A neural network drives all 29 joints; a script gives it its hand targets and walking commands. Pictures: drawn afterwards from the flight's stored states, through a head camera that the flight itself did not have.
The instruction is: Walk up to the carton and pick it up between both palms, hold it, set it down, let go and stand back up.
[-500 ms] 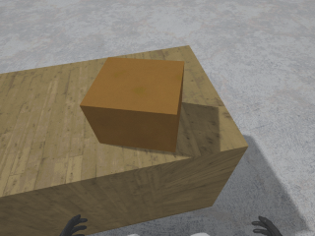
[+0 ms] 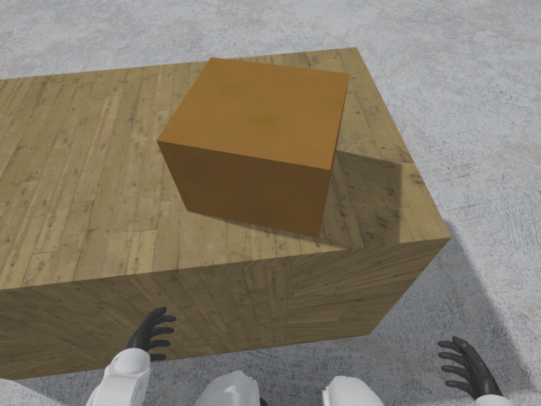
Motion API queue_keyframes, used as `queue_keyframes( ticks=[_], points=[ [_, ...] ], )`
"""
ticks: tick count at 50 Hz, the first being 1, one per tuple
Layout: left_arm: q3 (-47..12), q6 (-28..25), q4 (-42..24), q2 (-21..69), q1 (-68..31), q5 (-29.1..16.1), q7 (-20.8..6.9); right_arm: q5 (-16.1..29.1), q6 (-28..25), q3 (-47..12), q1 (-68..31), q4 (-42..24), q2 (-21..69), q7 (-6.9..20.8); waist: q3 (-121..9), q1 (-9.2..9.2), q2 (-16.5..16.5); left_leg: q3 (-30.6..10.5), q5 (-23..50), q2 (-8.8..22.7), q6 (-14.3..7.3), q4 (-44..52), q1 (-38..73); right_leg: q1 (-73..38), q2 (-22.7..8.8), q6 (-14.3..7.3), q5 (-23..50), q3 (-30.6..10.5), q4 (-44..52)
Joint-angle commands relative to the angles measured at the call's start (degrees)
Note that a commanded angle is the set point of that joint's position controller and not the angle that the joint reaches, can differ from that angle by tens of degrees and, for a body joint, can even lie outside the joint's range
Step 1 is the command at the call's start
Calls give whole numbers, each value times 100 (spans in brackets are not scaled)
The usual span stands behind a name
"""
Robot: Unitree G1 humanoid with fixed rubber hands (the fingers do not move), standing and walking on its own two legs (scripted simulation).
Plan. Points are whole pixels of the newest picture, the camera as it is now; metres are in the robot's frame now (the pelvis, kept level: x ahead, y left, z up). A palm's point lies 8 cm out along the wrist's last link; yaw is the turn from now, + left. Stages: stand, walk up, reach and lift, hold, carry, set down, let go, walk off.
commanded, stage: reach and lift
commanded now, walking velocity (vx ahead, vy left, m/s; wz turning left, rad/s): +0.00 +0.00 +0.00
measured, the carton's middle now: (263, 146) +0.52 +0.03 +0.05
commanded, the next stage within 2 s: none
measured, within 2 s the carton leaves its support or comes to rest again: neither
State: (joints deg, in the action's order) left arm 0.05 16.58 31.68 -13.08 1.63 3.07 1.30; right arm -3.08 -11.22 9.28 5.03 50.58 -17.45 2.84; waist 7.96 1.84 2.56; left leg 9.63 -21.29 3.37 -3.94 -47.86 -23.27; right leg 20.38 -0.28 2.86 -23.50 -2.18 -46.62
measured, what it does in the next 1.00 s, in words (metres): stands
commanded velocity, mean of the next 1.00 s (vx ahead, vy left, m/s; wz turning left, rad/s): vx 0.00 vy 0.00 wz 0.00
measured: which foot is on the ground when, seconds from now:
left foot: down 0.00-1.00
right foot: down 0.00-1.00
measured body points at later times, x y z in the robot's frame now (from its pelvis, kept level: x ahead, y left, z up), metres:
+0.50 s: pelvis +0.00 -0.01 +0.03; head +0.00 +0.00 +0.48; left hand +0.20 +0.27 -0.02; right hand +0.16 -0.23 -0.03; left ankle +0.05 +0.07 -0.70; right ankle +0.02 -0.15 -0.70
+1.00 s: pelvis +0.04 +0.00 +0.04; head +0.04 +0.03 +0.48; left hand +0.24 +0.30 +0.03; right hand +0.21 -0.19 +0.01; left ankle +0.05 +0.07 -0.70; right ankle +0.02 -0.15 -0.70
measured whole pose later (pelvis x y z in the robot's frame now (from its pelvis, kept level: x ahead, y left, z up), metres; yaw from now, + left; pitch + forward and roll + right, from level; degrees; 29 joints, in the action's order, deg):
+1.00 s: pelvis +0.04 +0.00 +0.04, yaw +2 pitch -8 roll -2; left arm 2.4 6.7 12.5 -30.7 10.9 -12.4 -11.4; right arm 7.1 4.8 -1.7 22.8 5.6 -0.7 -17.1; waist 8.7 -3.1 -1.8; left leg 8.0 -16.9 1.8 -3.1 -30.3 -5.2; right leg -0.3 -0.3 2.1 -16.3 -0.6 -24.2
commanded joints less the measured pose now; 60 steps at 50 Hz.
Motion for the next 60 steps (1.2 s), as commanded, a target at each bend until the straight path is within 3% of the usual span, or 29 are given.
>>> queue_keyframes(
  ticks=[1,5,9,13,14,18,27,34,40,41,42,45,52,60],
  points=[
    [381,90,-1121,-1134,-329,171,-86,201,-101,76,113,-703,-636,-243,-1563,88,-682,-677,1016,82,474,947,2814,1238,99,-583,1297,530,1428],
    [516,51,-1229,-1330,-354,224,-169,331,58,-166,319,-983,-326,-515,-1215,68,-299,-554,1156,-109,488,1261,2686,633,51,-458,1695,320,1628],
    [491,-47,-1230,-1418,-490,69,-285,307,228,-237,335,-1378,-32,-646,-669,82,2,-406,792,-145,493,1832,2506,349,105,-472,1146,311,1939],
    [490,-212,-1285,-1555,-493,-150,-391,283,403,-282,469,-1985,235,-701,-401,56,94,-228,435,-123,452,2426,2107,-256,174,-478,860,269,2128],
    [417,-281,-1420,-1518,-116,-321,-421,365,423,-407,537,-2560,345,-717,-532,-108,156,-343,341,-87,419,2531,1877,-640,163,-473,1038,307,2176],
    [482,-568,-1374,-1724,-110,-561,-601,368,673,-393,717,-3325,417,-832,-351,-118,188,-288,-130,49,259,3055,1016,-1518,334,-373,1055,356,2091],
    [512,-1323,-1277,-2244,-295,-981,-962,563,892,-606,844,-3855,763,-1234,-300,-117,261,-439,-579,300,46,3203,605,-2022,333,-315,749,320,2063],
    [525,-1437,-1479,-2595,-135,-1347,-1209,765,1098,-833,1053,-4303,1199,-1630,-175,-179,-44,-479,144,122,194,2884,1556,-1264,64,-390,551,158,2600],
    [645,-1338,-2109,-2835,18,-1476,-1327,899,1366,-948,1206,-4880,1368,-1916,-86,-266,295,-641,354,178,281,2827,1809,-1218,-32,-446,644,128,2717],
    [485,-1151,-1979,-2914,-388,-1167,-1217,712,1512,-800,1064,-4418,1082,-1853,56,-200,525,-530,300,192,391,2846,1736,-1046,49,-546,547,113,2731],
    [520,-1100,-2236,-2814,-157,-1324,-1187,732,1504,-745,1088,-4805,1222,-1880,25,-208,370,-574,280,221,393,2860,1709,-1196,16,-543,590,107,2722],
    [606,-1107,-2558,-3002,63,-1494,-1195,882,1508,-946,1439,-5155,1400,-1949,-165,-290,427,-582,899,192,483,2704,1997,-1085,-77,-526,845,88,2801],
    [886,-1226,-3105,-3131,498,-1644,-1339,1123,1250,-1140,1884,-5720,1477,-2123,-381,-475,711,-717,2287,157,683,2388,2603,-967,-105,-556,1394,91,2922],
    [1056,-1531,-3460,-3192,892,-1767,-1525,1202,495,-1234,2146,-5805,1529,-2310,-603,-585,798,-967,3690,171,782,2083,3220,-923,6,-576,1901,124,3031]
  ],
)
